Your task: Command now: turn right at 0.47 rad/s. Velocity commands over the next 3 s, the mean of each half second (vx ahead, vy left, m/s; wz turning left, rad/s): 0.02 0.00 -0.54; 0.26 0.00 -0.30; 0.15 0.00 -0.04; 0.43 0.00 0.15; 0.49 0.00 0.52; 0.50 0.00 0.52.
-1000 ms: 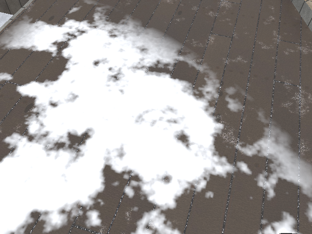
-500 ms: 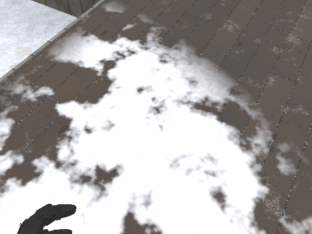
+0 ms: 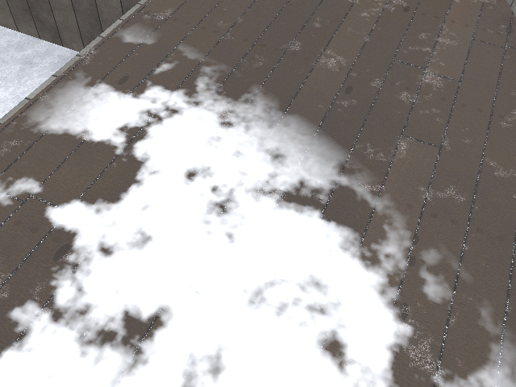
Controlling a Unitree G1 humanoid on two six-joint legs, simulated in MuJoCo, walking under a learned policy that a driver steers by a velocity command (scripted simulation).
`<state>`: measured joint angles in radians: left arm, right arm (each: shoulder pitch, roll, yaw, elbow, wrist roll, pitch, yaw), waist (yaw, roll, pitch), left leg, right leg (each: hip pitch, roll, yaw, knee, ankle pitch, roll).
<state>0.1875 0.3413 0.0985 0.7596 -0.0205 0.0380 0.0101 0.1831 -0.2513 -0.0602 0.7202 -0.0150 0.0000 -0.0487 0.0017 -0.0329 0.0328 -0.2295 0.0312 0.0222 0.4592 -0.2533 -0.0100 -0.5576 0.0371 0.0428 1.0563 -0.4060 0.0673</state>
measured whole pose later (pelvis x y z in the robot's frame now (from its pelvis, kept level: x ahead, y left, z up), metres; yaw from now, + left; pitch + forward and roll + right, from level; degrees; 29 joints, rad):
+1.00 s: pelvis +0.14 -0.09 -0.01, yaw -25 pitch +2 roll +1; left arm 0.11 0.27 0.05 0.64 -0.01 -0.05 -0.03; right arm 0.39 -0.27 -0.05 0.81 0.02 -0.04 -0.01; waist -0.08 -0.03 0.02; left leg -0.04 0.02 0.00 0.37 -0.37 -0.03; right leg -0.49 -0.01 0.01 0.56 -0.07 0.00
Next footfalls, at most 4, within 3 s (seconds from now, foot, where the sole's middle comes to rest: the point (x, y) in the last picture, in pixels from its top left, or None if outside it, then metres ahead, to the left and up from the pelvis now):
0.18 right None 0.05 -0.14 -0.78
0.64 left None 0.13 0.06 -0.78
1.02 right None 0.22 -0.27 -0.78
1.34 left None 0.30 -0.04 -0.78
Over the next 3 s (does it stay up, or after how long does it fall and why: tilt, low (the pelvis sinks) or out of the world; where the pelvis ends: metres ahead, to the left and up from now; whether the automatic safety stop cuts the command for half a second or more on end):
stays up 0.96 -0.38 0.00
